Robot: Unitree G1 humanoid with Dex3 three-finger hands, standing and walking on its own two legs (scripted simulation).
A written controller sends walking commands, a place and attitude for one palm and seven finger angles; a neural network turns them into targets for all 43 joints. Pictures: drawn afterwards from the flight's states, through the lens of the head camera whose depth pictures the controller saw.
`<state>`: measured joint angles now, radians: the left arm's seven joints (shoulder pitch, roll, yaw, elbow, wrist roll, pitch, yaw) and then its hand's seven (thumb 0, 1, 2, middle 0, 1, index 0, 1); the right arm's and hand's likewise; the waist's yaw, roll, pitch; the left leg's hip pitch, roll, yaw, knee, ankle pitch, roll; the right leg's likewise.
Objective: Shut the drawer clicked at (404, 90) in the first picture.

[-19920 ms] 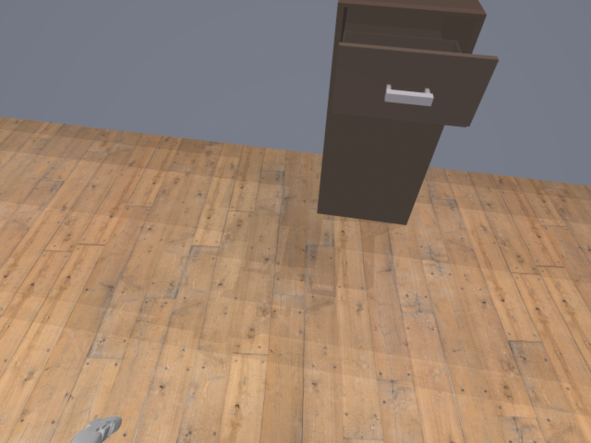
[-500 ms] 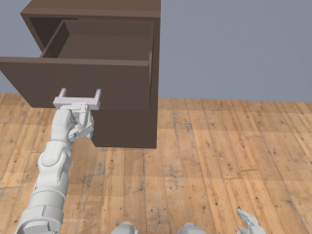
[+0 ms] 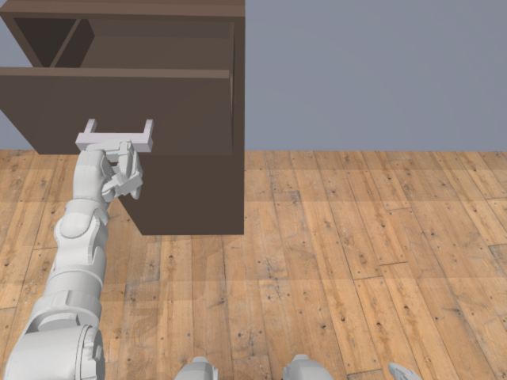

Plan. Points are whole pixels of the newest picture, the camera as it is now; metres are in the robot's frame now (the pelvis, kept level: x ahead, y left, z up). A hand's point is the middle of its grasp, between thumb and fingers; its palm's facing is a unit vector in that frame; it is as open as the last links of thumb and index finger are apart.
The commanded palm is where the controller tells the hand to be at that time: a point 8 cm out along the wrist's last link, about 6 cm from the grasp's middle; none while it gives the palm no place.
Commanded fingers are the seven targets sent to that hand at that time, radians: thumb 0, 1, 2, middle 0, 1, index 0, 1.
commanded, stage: push the drawer shut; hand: left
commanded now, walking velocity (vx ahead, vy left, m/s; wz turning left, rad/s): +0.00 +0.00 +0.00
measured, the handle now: (118, 133) +0.49 +0.22 +0.08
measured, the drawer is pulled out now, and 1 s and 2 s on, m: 0.16 0.03 0.00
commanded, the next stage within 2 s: pull the fist back off the drawer in 1.72 s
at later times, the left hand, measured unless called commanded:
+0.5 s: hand (145, 142) +0.48 +0.18 +0.07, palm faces -0.01 -1.00 -0.01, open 3.3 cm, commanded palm +0.47 +0.23 +0.07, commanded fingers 0.00 0.90 0.90 -1.40 -1.60 -1.40 -1.60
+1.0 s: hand (150, 116) +0.54 +0.18 +0.07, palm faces +0.01 -1.00 -0.01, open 3.4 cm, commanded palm +0.53 +0.23 +0.07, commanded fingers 0.00 0.90 0.90 -1.40 -1.60 -1.40 -1.60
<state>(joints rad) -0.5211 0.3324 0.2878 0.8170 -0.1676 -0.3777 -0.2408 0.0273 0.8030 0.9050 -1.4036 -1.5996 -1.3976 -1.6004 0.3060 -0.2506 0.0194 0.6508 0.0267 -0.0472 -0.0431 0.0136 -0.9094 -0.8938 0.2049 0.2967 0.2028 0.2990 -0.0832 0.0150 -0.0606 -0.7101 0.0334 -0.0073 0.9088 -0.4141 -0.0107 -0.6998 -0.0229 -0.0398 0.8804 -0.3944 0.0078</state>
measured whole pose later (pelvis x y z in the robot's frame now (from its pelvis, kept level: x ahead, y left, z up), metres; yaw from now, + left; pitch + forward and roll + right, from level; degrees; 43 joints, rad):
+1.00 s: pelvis +0.00 +0.01 -0.02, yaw -2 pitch +22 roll -3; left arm -1.03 0.56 0.42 1.25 -0.03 -0.36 -0.20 0.06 0.81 0.91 -1.40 -1.60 -1.40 -1.60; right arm 0.40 -0.26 0.04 0.65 -0.03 0.03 -0.01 0.01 -0.91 -0.89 0.21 0.30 0.20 0.30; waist -0.22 0.03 -0.08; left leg -0.96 0.05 -0.02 1.03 -0.45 0.00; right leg -0.93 0.00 -0.04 0.95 -0.39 0.02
